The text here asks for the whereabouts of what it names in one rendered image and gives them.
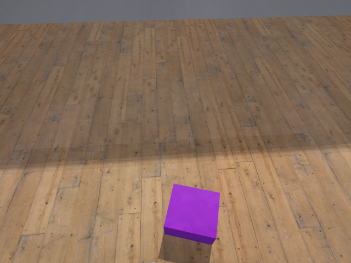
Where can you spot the carton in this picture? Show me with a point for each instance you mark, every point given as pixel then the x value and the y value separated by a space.
pixel 192 214

